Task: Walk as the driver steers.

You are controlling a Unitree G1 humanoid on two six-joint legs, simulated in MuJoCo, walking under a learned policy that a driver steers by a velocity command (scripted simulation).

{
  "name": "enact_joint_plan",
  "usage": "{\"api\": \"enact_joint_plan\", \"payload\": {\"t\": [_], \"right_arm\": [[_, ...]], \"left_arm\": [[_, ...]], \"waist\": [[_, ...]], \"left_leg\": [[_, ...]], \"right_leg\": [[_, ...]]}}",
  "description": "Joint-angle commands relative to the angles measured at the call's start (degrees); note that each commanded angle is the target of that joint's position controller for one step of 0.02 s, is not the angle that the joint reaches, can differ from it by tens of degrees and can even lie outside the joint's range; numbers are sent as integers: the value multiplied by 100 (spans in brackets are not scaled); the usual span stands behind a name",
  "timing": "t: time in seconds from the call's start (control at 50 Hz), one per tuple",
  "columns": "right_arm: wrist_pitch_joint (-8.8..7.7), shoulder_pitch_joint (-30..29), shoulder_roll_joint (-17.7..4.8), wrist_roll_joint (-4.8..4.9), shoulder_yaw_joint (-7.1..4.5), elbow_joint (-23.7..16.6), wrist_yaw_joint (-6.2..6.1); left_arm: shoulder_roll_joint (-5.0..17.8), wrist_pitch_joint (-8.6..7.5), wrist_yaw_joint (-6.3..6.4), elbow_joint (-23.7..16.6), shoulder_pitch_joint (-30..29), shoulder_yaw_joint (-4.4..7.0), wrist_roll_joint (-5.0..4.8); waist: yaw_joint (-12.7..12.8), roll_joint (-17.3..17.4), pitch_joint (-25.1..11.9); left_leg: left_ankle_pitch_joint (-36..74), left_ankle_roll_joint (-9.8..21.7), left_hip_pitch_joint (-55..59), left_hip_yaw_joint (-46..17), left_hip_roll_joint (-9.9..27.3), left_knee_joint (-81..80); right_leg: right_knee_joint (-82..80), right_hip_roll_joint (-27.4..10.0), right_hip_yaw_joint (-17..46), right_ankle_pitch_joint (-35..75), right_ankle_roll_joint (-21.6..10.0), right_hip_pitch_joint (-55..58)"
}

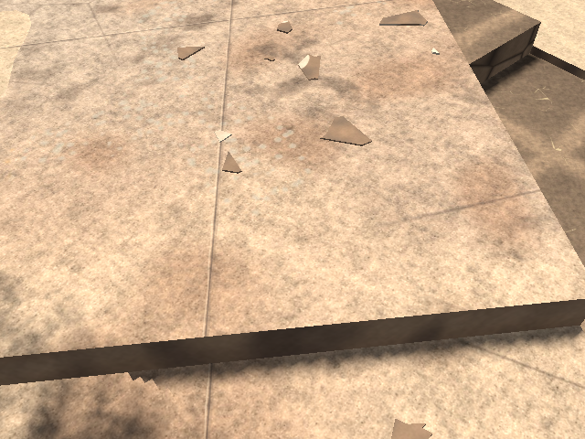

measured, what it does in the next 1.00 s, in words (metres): stands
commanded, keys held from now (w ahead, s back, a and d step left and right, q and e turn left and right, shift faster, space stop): no key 0.96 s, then w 0.04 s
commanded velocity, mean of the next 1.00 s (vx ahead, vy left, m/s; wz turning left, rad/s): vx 0.00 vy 0.00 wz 0.00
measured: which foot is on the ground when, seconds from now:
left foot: down 0.00-1.00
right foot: down 0.00-1.00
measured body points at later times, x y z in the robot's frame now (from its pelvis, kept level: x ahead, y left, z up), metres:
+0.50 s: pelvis +0.00 +0.00 +0.00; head +0.02 +0.00 +0.45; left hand -0.01 +0.24 -0.16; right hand +0.06 -0.25 -0.15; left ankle +0.05 +0.11 -0.74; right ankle -0.05 -0.10 -0.74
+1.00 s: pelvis +0.01 +0.00 +0.00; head +0.02 +0.00 +0.45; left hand -0.01 +0.23 -0.16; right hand +0.06 -0.24 -0.15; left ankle +0.05 +0.12 -0.74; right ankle -0.06 -0.10 -0.74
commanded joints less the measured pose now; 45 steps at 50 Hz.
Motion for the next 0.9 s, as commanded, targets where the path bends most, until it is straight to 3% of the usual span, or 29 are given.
{"api": "enact_joint_plan", "payload": {"t": [0.02,0.9], "right_arm": [[-41,-7,-583,-1,-89,-149,-16],[-54,254,-481,22,-60,-52,-33]], "left_arm": [[527,-32,21,-84,382,86,0],[350,-70,38,-81,865,94,-15]], "waist": [[-9,-44,-68],[-18,-53,5]], "left_leg": [[825,258,854,-314,268,-212],[824,278,776,-321,245,-160]], "right_leg": [[-650,-356,310,765,-82,-952],[-613,-337,268,750,-66,-969]]}}
Velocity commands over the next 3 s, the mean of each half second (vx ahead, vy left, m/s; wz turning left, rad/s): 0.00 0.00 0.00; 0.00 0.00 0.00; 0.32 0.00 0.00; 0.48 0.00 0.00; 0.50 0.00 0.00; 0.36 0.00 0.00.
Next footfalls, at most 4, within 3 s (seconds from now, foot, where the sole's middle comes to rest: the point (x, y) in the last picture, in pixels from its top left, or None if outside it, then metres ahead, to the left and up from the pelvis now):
1.72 right None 0.50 -0.09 -0.77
2.30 left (250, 274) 0.86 0.14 -0.64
2.88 right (311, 167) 1.24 -0.02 -0.64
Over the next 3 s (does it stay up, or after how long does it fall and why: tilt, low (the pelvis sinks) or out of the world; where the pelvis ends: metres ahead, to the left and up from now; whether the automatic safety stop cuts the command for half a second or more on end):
stays up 1.08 0.07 0.12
